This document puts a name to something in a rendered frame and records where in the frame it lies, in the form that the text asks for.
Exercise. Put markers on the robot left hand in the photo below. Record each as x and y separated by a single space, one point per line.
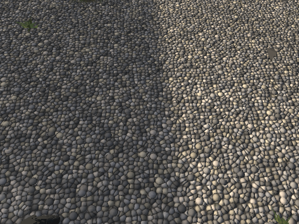
48 219

